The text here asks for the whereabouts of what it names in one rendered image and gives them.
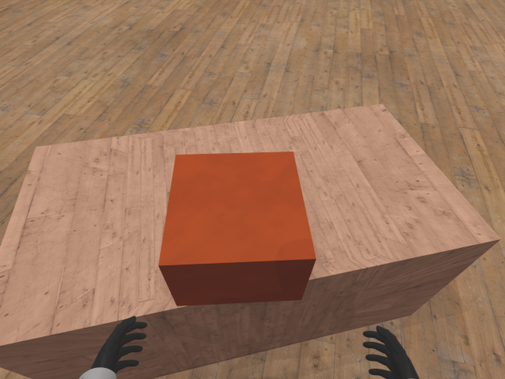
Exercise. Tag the pedestal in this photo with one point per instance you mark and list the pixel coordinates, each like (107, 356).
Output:
(81, 250)

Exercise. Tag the right robot hand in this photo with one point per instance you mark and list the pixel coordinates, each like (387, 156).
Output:
(396, 361)

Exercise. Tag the left robot hand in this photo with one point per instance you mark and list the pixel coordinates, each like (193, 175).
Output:
(113, 348)

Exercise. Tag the carton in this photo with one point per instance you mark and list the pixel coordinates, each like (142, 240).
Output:
(236, 230)

